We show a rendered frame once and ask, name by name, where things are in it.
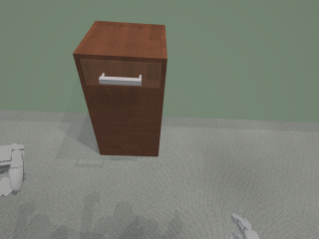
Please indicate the right robot hand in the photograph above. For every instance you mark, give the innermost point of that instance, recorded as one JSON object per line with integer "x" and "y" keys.
{"x": 244, "y": 227}

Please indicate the drawer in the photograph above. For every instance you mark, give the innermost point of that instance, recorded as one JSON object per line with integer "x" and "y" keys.
{"x": 93, "y": 70}

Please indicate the left robot hand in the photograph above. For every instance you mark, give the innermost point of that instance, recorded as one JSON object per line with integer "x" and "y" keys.
{"x": 11, "y": 168}

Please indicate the cabinet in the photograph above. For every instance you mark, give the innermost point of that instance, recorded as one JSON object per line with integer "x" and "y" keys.
{"x": 126, "y": 120}

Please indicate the handle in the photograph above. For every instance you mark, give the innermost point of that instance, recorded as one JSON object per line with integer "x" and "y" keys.
{"x": 123, "y": 81}

